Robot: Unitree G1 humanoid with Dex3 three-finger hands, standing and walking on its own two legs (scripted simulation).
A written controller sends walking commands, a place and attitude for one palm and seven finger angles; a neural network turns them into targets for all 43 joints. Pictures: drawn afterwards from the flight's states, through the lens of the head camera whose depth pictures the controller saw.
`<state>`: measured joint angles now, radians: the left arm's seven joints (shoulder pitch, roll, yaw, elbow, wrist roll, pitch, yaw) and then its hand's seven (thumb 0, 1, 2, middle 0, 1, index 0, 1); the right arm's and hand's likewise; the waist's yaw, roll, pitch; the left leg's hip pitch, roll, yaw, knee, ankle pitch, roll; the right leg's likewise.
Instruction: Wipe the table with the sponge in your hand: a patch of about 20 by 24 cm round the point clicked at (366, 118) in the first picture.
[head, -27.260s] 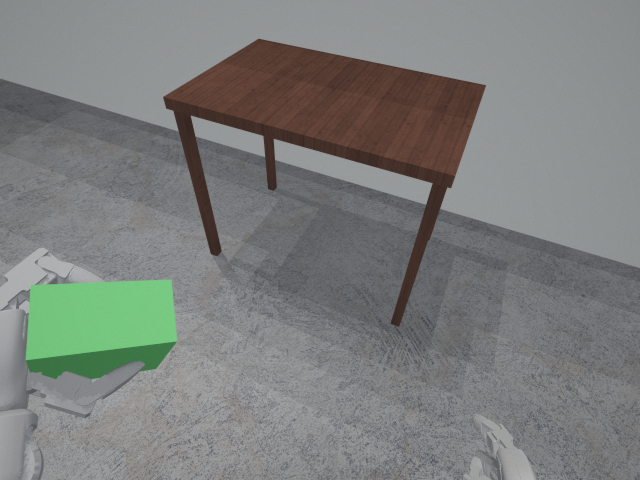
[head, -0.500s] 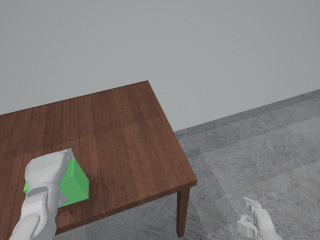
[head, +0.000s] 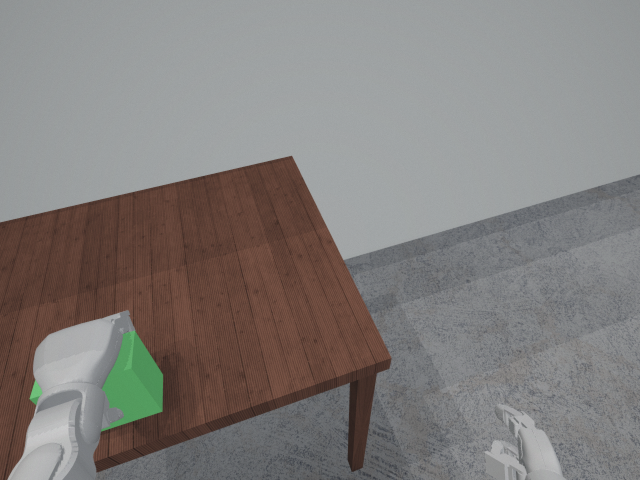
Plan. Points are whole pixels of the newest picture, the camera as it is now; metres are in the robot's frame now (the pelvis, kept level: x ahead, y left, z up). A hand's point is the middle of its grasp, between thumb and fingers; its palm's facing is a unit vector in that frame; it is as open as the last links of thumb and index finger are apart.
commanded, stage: lower the sponge onto the table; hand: left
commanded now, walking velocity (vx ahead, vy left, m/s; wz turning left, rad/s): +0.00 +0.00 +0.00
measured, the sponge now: (110, 391) +0.21 +0.32 -0.02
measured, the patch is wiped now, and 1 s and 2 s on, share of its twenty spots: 0.00 0.30 0.40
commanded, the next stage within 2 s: wipe forward along the first lane in 0.14 s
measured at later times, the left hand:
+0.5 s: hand (105, 355) +0.24 +0.33 +0.01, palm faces -0.09 -0.04 -0.99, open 10.1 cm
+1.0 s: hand (109, 321) +0.29 +0.35 +0.00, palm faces -0.13 +0.01 -0.99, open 10.1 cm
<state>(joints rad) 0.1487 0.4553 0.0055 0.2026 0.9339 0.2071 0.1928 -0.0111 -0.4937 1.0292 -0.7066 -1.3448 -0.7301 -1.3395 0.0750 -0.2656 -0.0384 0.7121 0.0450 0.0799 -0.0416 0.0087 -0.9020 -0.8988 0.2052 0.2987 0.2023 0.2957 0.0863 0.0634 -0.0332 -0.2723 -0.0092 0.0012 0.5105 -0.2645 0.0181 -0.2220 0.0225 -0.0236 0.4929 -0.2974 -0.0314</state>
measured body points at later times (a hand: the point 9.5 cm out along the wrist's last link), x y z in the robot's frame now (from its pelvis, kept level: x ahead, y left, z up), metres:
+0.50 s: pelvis -0.01 +0.00 +0.00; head +0.00 -0.02 +0.44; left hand +0.24 +0.33 +0.06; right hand +0.18 -0.23 -0.11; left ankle +0.00 +0.11 -0.74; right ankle -0.03 -0.10 -0.74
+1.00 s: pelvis -0.02 +0.00 -0.01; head +0.01 -0.01 +0.43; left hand +0.30 +0.35 +0.06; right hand +0.12 -0.26 -0.14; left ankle +0.00 +0.11 -0.74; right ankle -0.03 -0.10 -0.74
